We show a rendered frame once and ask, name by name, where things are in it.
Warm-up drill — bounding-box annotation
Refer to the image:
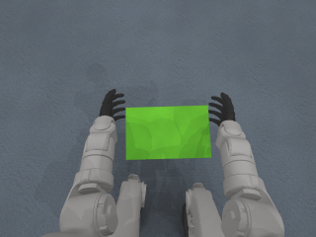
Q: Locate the right robot hand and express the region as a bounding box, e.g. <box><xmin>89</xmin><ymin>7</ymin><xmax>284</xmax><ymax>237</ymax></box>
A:
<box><xmin>208</xmin><ymin>92</ymin><xmax>236</xmax><ymax>126</ymax></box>

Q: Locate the robot right upper arm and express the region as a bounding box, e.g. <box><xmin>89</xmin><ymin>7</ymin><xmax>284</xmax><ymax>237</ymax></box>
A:
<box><xmin>220</xmin><ymin>197</ymin><xmax>284</xmax><ymax>237</ymax></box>

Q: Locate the carton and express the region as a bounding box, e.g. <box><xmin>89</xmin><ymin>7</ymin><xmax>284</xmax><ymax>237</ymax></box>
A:
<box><xmin>125</xmin><ymin>105</ymin><xmax>211</xmax><ymax>160</ymax></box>

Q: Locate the robot right thigh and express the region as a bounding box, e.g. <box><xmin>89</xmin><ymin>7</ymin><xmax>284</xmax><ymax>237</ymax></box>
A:
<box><xmin>186</xmin><ymin>188</ymin><xmax>225</xmax><ymax>237</ymax></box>

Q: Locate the robot left upper arm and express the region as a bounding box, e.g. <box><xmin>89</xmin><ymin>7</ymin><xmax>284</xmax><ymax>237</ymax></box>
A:
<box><xmin>40</xmin><ymin>192</ymin><xmax>119</xmax><ymax>237</ymax></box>

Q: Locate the robot left forearm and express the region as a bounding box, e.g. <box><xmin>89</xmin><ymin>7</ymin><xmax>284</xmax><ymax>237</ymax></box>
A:
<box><xmin>59</xmin><ymin>116</ymin><xmax>118</xmax><ymax>231</ymax></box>

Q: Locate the robot right forearm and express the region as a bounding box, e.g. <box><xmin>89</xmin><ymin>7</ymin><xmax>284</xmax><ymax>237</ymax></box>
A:
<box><xmin>215</xmin><ymin>119</ymin><xmax>284</xmax><ymax>235</ymax></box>

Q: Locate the left robot hand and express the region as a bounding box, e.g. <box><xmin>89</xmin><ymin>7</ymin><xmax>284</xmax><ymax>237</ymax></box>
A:
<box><xmin>99</xmin><ymin>89</ymin><xmax>125</xmax><ymax>121</ymax></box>

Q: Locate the right robot shin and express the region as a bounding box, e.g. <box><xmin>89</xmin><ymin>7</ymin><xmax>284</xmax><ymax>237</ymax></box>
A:
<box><xmin>187</xmin><ymin>183</ymin><xmax>212</xmax><ymax>237</ymax></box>

